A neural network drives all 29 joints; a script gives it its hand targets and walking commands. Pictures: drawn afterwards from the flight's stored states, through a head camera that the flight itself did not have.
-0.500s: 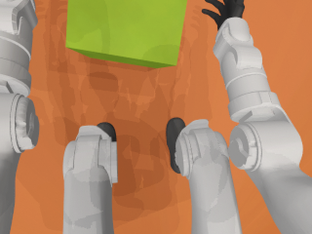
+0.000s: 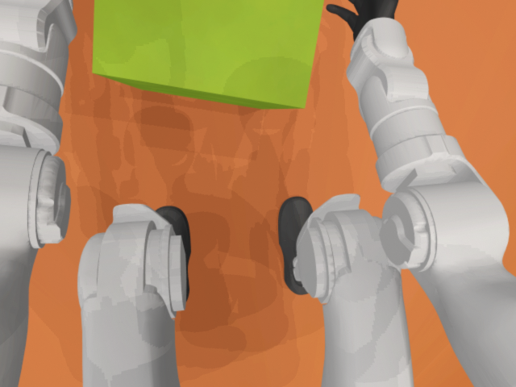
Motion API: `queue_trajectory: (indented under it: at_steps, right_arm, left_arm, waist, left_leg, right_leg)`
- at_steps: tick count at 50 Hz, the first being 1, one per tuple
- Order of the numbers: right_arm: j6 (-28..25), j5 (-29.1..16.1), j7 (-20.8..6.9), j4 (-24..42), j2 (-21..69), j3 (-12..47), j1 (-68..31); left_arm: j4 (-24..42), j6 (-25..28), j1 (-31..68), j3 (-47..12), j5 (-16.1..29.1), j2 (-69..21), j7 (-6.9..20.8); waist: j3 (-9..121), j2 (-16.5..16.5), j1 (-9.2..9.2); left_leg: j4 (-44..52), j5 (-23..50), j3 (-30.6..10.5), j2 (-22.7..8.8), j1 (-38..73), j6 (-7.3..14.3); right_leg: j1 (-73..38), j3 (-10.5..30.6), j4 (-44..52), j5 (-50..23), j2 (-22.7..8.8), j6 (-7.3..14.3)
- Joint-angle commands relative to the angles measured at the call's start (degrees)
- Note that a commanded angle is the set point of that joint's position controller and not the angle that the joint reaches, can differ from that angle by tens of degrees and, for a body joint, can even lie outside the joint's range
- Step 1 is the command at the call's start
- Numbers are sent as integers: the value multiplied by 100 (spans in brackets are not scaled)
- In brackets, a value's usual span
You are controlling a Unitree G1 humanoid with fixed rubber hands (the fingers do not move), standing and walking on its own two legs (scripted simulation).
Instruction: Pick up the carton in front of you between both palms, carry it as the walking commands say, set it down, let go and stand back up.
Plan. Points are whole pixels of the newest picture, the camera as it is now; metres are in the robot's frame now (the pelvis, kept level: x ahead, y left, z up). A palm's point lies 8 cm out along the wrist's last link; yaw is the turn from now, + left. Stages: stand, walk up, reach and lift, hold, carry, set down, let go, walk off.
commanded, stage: reach and lift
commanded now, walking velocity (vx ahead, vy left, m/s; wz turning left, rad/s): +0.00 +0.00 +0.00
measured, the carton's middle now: (213, 18) +0.54 +0.05 -0.25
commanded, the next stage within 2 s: none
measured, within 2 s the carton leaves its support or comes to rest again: leaves its support in 0.46 s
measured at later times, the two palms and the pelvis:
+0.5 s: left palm out of the picture +0.55 +0.19 -0.17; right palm (361, 4) +0.54 -0.11 -0.16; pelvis +0.00 +0.00 +0.00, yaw +0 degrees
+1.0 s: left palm out of the picture +0.50 +0.20 +0.02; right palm out of the picture +0.50 -0.10 +0.03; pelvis -0.01 -0.01 +0.09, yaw +5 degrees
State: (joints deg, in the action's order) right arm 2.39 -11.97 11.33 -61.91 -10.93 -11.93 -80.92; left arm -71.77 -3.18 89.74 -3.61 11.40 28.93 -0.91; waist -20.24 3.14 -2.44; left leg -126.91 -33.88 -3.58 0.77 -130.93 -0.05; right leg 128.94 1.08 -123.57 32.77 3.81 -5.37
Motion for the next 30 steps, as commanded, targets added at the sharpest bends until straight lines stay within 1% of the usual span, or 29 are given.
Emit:
queue_trajectory:
  at_steps: [1,4,7,8,9,10,11,13,14,16,17,19,21,24,27,29,30]
  right_arm:
    - [-102,49,12,488,-450,-87,-1026]
    - [-94,-33,5,536,-239,44,-1263]
    - [-83,-69,-22,550,183,160,-1563]
    - [-73,-9,-26,517,282,116,-1618]
    - [-53,83,-53,506,517,90,-1711]
    - [-38,239,-63,445,613,-51,-1719]
    - [-2,384,-171,501,1219,-32,-1928]
    - [138,584,-608,610,3033,213,-2678]
    - [240,692,-854,716,3707,250,-2955]
    - [432,873,-1239,873,4510,211,-3149]
    - [510,919,-1367,951,4768,203,-3151]
    - [620,931,-1531,1083,5176,230,-3125]
    - [683,827,-1616,1211,5514,349,-3082]
    - [745,578,-1633,1471,5892,656,-3061]
    - [813,311,-1581,1904,6243,1121,-3096]
    - [897,200,-1534,2275,6409,1447,-3154]
    - [954,190,-1519,2476,6463,1580,-3189]
  left_arm:
    - [512,106,1602,72,-21,498,-5]
    - [544,95,1791,-84,47,323,10]
    - [517,82,2086,-271,81,-91,35]
    - [460,76,2149,-237,27,-178,37]
    - [452,61,2264,-285,-6,-475,82]
    - [345,40,2287,-246,-72,-684,116]
    - [398,-4,2488,-342,-122,-1368,251]
    - [472,-119,3006,-599,-200,-3283,700]
    - [521,-203,2995,-537,-317,-4007,928]
    - [667,-356,2720,-279,-570,-4936,1258]
    - [750,-408,2585,-185,-630,-5238,1374]
    - [982,-488,2419,-64,-687,-5620,1516]
    - [1269,-531,2398,-102,-651,-5902,1564]
    - [1882,-552,2546,-394,-462,-6245,1523]
    - [2783,-605,2726,-810,-196,-6594,1397]
    - [3274,-709,2737,-1025,-106,-6855,1296]
    - [3458,-780,2672,-1083,-115,-6992,1253]
  waist:
    - [6601,-914,-41]
    - [6549,-860,20]
    - [6496,-803,78]
    - [6459,-785,92]
    - [6432,-779,83]
    - [6360,-798,3]
    - [6280,-813,-47]
    - [6161,-790,29]
    - [6046,-795,86]
    - [5856,-698,199]
    - [5828,-615,238]
    - [5867,-513,271]
    - [6166,-508,316]
    - [7091,-607,356]
    - [8496,-836,396]
    - [9466,-997,403]
    - [9852,-1053,397]
  left_leg:
    - [1152,2086,139,-64,3733,-58]
    - [1222,1861,166,-60,3599,-35]
    - [1290,1649,186,-26,3516,-1]
    - [1300,1587,192,-14,3483,0]
    - [1299,1539,196,18,3448,3]
    - [1307,1470,195,37,3412,-13]
    - [1292,1429,173,88,3369,0]
    - [1249,1489,188,205,3311,32]
    - [1190,1543,244,268,3223,25]
    - [1142,1584,343,344,2999,44]
    - [1133,1606,378,362,2885,66]
    - [1124,1729,402,383,2786,109]
    - [1087,2066,417,392,2933,123]
    - [1050,2711,459,412,3566,95]
    - [1062,3465,505,446,4674,13]
    - [1110,3879,524,490,5491,-39]
    - [1156,3969,544,516,5800,-67]
  right_leg:
    - [-2836,-638,706,-2003,38,79]
    - [-2981,-621,740,-1890,62,94]
    - [-3186,-618,758,-1809,141,123]
    - [-3251,-619,762,-1784,168,123]
    - [-3337,-625,765,-1765,205,130]
    - [-3357,-639,776,-1737,238,127]
    - [-3374,-639,772,-1710,288,140]
    - [-3226,-665,720,-1685,407,199]
    - [-3110,-677,669,-1658,455,221]
    - [-2949,-706,602,-1582,513,241]
    - [-2907,-722,590,-1578,538,245]
    - [-2772,-734,564,-1672,573,268]
    - [-2750,-734,513,-1950,592,289]
    - [-2868,-771,459,-2414,623,277]
    - [-2991,-843,482,-2778,646,238]
    - [-2992,-899,577,-2846,664,200]
    - [-3009,-919,645,-2820,677,188]
